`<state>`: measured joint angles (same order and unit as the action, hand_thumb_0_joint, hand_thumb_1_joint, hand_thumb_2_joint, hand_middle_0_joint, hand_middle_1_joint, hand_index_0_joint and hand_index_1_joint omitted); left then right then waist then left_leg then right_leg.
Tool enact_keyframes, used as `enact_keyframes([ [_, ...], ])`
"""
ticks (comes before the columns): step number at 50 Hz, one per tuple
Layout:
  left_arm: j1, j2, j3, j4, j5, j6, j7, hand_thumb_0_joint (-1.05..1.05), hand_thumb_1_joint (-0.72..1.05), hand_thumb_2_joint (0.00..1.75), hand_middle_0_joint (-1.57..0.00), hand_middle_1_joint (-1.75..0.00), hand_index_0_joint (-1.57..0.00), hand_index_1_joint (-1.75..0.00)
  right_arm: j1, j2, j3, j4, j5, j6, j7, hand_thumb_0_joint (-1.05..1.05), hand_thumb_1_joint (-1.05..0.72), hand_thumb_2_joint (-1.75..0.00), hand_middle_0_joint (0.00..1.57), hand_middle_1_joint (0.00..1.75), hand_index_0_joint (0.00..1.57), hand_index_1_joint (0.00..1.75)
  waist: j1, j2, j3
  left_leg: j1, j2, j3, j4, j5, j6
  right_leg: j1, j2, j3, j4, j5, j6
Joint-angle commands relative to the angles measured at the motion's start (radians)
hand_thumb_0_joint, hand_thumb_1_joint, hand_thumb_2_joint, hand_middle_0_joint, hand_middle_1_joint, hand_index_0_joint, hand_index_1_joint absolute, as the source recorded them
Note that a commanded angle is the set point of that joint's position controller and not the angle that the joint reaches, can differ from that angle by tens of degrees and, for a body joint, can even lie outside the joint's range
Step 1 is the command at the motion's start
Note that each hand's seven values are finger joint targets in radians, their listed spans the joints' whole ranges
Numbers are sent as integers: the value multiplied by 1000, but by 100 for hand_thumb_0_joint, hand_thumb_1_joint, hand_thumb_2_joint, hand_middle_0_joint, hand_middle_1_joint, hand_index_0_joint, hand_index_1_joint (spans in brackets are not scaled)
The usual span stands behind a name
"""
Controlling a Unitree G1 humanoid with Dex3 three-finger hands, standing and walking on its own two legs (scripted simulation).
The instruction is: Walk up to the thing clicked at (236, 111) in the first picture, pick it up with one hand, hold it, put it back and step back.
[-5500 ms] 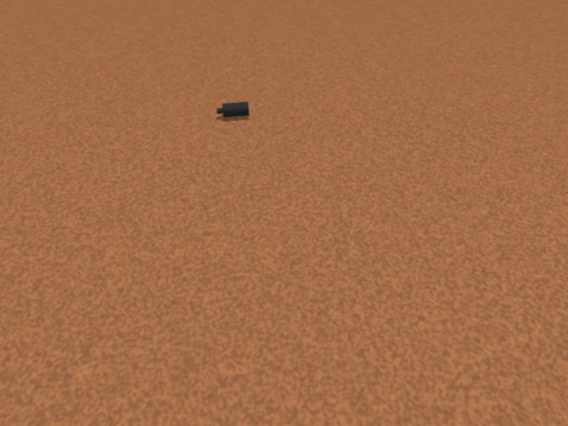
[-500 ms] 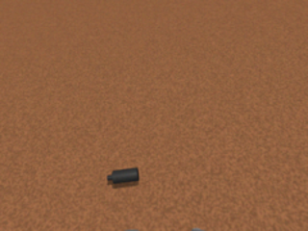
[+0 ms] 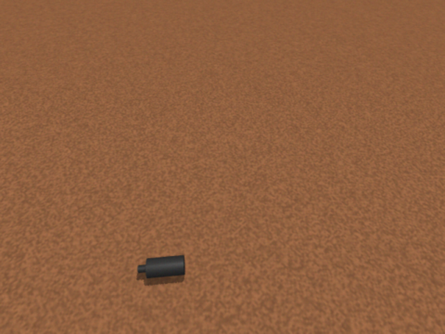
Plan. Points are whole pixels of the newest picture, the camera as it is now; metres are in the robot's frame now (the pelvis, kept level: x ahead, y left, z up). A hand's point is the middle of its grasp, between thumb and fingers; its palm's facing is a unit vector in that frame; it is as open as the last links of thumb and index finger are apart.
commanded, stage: walk up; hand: left
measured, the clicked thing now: (161, 266) +0.53 +0.26 -0.72
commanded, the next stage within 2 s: stand in 1.96 s
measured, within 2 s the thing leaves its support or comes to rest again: neither
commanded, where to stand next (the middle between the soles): +0.10 +0.00 m, yaw +0 degrees
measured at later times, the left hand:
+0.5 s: hand out of the picture +0.13 +0.26 -0.15, palm faces -0.02 -0.93 -0.37, open 7.4 cm
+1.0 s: hand out of the picture +0.13 +0.26 -0.15, palm faces -0.05 -0.93 -0.37, open 7.4 cm
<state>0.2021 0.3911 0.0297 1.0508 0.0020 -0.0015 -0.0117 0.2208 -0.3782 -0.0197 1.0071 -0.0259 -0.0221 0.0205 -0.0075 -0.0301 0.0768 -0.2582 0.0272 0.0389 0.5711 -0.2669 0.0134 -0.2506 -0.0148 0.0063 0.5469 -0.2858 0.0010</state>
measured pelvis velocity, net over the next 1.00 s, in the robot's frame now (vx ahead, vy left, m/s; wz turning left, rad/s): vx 0.04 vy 0.00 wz -0.02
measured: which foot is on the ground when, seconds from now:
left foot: down 0.00-1.00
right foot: down 0.00-1.00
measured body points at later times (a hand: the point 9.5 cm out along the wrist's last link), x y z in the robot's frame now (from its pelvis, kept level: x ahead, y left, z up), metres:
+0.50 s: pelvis +0.04 -0.01 +0.00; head +0.05 -0.01 +0.45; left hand +0.13 +0.31 -0.12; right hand +0.13 -0.32 -0.13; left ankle +0.03 +0.11 -0.73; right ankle +0.03 -0.14 -0.73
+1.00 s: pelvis +0.04 +0.00 +0.00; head +0.06 +0.00 +0.45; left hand +0.14 +0.31 -0.12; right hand +0.11 -0.31 -0.13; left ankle +0.04 +0.11 -0.73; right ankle +0.05 -0.13 -0.73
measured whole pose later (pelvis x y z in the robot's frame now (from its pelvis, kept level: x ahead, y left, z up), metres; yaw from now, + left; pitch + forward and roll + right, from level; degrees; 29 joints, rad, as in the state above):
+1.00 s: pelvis +0.04 +0.00 +0.00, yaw -1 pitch -4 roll -1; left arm 0.12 0.39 0.01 1.07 0.00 -0.02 0.00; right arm 0.14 -0.37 -0.02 1.07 0.00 0.00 0.01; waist -0.01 0.00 0.11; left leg -0.17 0.03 0.04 0.56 -0.32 0.00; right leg -0.19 0.00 -0.02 0.53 -0.27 0.00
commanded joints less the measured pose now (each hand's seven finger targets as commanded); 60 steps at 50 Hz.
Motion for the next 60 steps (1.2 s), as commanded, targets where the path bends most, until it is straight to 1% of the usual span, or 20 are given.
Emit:
enact_keyframes([
  [1, 19, 244, 51, -51, 20, -56, 25, 0, 90, 90, -20, -30, -20, -30, -55, -196, -39, -88, 27, -17, -18, 0, -90, -90, 20, 30, 20, 30, 32, 20, -142, -85, 59, -86, -9, 70, 41, 209, -123, 186, -172, 151, -77],
  [3, -49, 288, 51, -65, 13, -46, 14, 0, 90, 90, -20, -30, -20, -30, -40, -196, -46, -62, 17, -15, -20, 0, -90, -90, 20, 30, 20, 30, -1, -60, -70, -55, -8, -19, 29, -207, 25, 53, -234, 303, -220, -151, -163],
  [4, -77, 277, 44, -77, 12, -41, 11, 0, 90, 90, -20, -30, -20, -30, -24, -203, -51, -51, 13, -17, -21, 0, -90, -90, 20, 30, 20, 30, -14, -72, -45, -16, -2, -35, -2, -201, 28, 3, -231, 283, -211, -159, -160],
  [6, -118, 216, 23, -95, 3, -38, 7, 0, 90, 90, -20, -30, -20, -30, -2, -224, -55, -35, 11, -29, -21, 0, -90, -90, 20, 30, 20, 30, -34, -39, -22, 60, 41, -99, -127, -98, 50, -81, -140, 155, -144, -75, -91],
  [9, -74, 176, 15, -68, -2, -38, 7, 0, 90, 90, -20, -30, -20, -30, -33, -276, -66, -36, 12, -38, -21, 0, -90, -90, 20, 30, 20, 30, 2, 73, -23, 123, 234, -340, -269, -40, 153, -143, -2, -11, 45, -51, -23],
  [11, -40, 179, 18, -46, 1, -48, 9, 0, 90, 90, -20, -30, -20, -30, -65, -267, -60, -41, 15, -35, -18, 0, -90, -90, 20, 30, 20, 30, 27, 60, -17, 68, 221, -282, -207, 116, 151, -40, -27, 6, -22, 2, -31],
  [15, -36, 228, 25, -49, -8, -62, 15, 0, 90, 90, -20, -30, -20, -30, -77, -210, -48, -48, 27, -33, -27, 0, -90, -90, 20, 30, 20, 30, 11, 29, -103, 64, 49, -58, -46, 284, 40, 113, -122, 127, -62, 423, -86],
  [20, -82, 242, 25, -68, -2, -49, 21, 0, 90, 90, -20, -30, -20, -30, -80, -200, -49, -31, 23, -24, -24, 0, -90, -90, 20, 30, 20, 30, 1, -39, -125, 71, 34, -45, -37, 145, 49, 103, -149, 146, -75, 313, -112],
  [28, -98, 187, 12, -64, -1, -43, 21, 0, 90, 90, -20, -30, -20, -30, -117, -253, -62, -19, 23, -23, -25, 0, -90, -90, 20, 30, 20, 30, 16, 91, -82, 149, 178, -192, -136, 283, 136, 4, -36, 13, 23, 175, -36],
  [31, -49, 231, 24, -48, 1, -54, 25, 0, 90, 90, -20, -30, -20, -30, -157, -214, -53, -36, 28, -15, -26, 0, -90, -90, 20, 30, 20, 30, 32, 30, -102, 46, 58, -45, 7, 245, 64, 139, -105, 127, -67, 351, -89],
  [35, -72, 281, 38, -65, 4, -49, 29, 0, 90, 90, -20, -30, -20, -30, -151, -177, -42, -29, 19, -10, -25, 0, -90, -90, 20, 30, 20, 30, 22, -52, -73, -67, -12, -13, 61, -137, 20, 184, -268, 303, -137, 400, -217],
  [39, -184, 206, 16, -108, -6, -35, 21, 0, 90, 90, -20, -30, -20, -30, -39, -232, -63, 16, 11, -32, -23, 0, -90, -90, 20, 30, 20, 30, -40, 4, -87, 199, 103, -154, -164, 256, 71, -43, -81, 82, 25, 290, -57],
  [40, -175, 176, 13, -104, -10, -31, 21, 0, 90, 90, -20, -30, -20, -30, -47, -271, -70, 17, 15, -35, -25, 0, -90, -90, 20, 30, 20, 30, -27, 72, -87, 247, 203, -279, -219, 272, 131, -116, -3, 12, 107, 123, -22],
  [42, -157, 178, 15, -85, -1, -28, 26, 0, 90, 90, -20, -30, -20, -30, -83, -293, -72, 10, 16, -33, -23, 0, -90, -90, 20, 30, 20, 30, -6, 130, -62, 228, 298, -331, -222, 359, 218, -103, -6, -13, 108, -192, -19],
  [44, -113, 172, 14, -71, -1, -39, 19, 0, 90, 90, -20, -30, -20, -30, -128, -263, -62, -11, 11, -26, -24, 0, -90, -90, 20, 30, 20, 30, 21, 142, -74, 196, 226, -223, -179, 383, 171, -30, -24, 0, -19, -105, -31],
  [47, -54, 206, 25, -33, -1, -51, 20, 0, 90, 90, -20, -30, -20, -30, -172, -207, -39, -30, 32, -16, -28, 0, -90, -90, 20, 30, 20, 30, 38, 82, -129, 50, 74, -59, -51, 341, 44, 214, -105, 109, -121, 397, -64],
  [50, -117, 272, 33, -47, 7, -44, 19, 0, 90, 90, -20, -30, -20, -30, -130, -172, -34, -9, 28, -1, -25, 0, -90, -90, 20, 30, 20, 30, 7, -42, -79, 54, -4, -25, -30, -106, 13, 89, -244, 264, -202, 147, -169],
  [52, -179, 228, 23, -70, 5, -33, 15, 0, 90, 90, -20, -30, -20, -30, -79, -194, -40, 22, 19, -9, -23, 0, -90, -90, 20, 30, 20, 30, -26, -40, -79, 137, 33, -58, -155, -6, 25, 35, -190, 179, -180, 130, -115],
  [55, -163, 177, 11, -46, -2, -29, 11, 0, 90, 90, -20, -30, -20, -30, -134, -234, -46, 25, 22, -25, -22, 0, -90, -90, 20, 30, 20, 30, 10, 15, -80, 162, 150, -198, -240, 189, 82, 30, -55, 34, -98, 153, -22],
  [60, -149, 188, 16, -16, -2, -34, 12, 0, 90, 90, -20, -30, -20, -30, -150, -214, -39, 28, 25, -23, -27, 0, -90, -90, 20, 30, 20, 30, 12, 29, -115, 149, 91, -100, -215, 277, 43, 154, -88, 57, -145, 290, -36],
])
